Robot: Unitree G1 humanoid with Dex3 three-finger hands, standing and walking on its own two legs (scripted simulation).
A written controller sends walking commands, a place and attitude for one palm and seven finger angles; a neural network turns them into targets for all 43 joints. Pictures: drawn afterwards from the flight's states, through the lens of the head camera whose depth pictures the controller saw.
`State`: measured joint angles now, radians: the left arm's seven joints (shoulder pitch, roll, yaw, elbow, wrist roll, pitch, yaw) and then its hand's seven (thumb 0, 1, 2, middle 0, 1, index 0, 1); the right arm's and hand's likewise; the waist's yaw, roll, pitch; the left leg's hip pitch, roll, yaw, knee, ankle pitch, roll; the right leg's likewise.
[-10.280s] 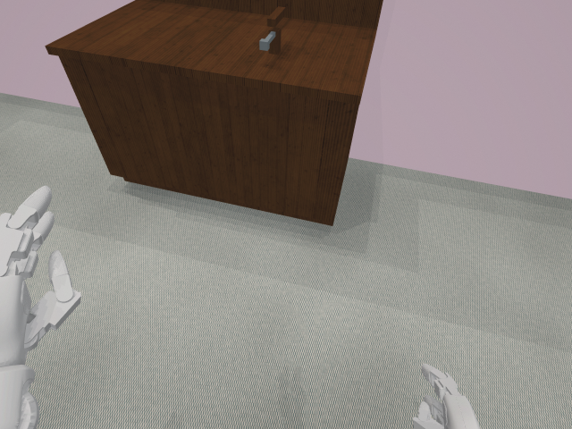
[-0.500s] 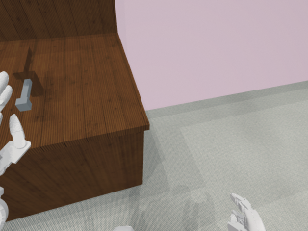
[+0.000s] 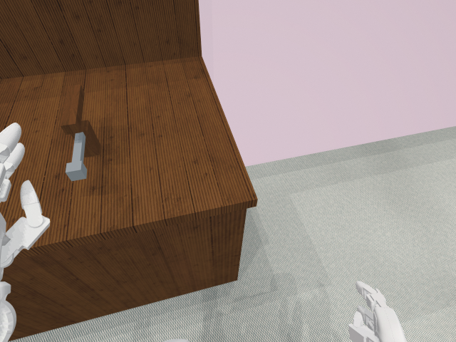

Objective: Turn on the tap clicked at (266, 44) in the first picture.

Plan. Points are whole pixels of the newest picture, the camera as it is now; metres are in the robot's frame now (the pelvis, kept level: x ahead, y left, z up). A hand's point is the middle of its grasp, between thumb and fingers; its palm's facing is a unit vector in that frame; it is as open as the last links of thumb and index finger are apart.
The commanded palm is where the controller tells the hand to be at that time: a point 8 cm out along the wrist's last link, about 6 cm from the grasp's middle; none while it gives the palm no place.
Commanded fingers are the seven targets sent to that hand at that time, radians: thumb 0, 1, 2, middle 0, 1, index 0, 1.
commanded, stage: shuffle to correct the standing spot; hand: left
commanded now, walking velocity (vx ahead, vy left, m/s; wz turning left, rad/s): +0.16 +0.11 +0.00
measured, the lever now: (76, 171) +0.39 +0.34 +0.04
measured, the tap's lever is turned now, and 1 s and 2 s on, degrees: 0 0 0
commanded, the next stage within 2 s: come to a stop and stand still in 0.10 s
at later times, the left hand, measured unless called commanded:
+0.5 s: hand (6, 176) +0.27 +0.31 +0.19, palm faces +0.37 -0.87 -0.32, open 7.4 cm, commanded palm +0.20 +0.35 +0.19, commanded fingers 0.00 0.90 0.90 -0.20 -0.30 -0.20 -0.30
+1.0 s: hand (28, 182) +0.27 +0.29 +0.18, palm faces +0.38 -0.86 -0.34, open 7.4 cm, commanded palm +0.21 +0.33 +0.19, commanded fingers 0.00 0.90 0.90 -0.20 -0.30 -0.20 -0.30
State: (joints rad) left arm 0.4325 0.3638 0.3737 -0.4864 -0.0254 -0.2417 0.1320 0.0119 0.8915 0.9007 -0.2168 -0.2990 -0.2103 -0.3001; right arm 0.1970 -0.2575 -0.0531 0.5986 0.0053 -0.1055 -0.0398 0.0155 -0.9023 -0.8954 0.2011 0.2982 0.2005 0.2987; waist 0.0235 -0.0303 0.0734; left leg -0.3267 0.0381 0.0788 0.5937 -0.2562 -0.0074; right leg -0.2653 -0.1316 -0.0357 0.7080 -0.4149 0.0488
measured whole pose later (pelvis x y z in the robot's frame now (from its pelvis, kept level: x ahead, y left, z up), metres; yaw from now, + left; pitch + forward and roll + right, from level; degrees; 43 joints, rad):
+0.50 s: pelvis +0.03 +0.08 +0.02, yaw -1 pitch -1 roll -1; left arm 0.39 0.37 0.36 -0.54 -0.04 -0.16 0.13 0.02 0.90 0.90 -0.21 -0.30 -0.20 -0.30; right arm 0.19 -0.13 0.03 0.61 -0.01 -0.12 -0.01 0.02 -0.90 -0.89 0.20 0.30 0.20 0.30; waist 0.00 -0.06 0.07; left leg -0.26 0.01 0.07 0.49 -0.20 0.04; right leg -0.33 0.01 -0.02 0.84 -0.43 0.00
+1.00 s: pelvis +0.05 +0.05 +0.02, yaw -1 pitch +0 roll -1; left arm 0.45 0.34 0.31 -0.46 -0.06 -0.11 0.15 0.01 0.89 0.90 -0.22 -0.30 -0.21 -0.30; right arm 0.22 -0.23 0.00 0.62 0.01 -0.07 -0.07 0.02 -0.90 -0.90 0.20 0.30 0.20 0.30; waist 0.01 0.02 -0.01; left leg -0.24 0.04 0.05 0.46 -0.21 0.00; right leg -0.17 0.07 -0.09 0.37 -0.21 -0.07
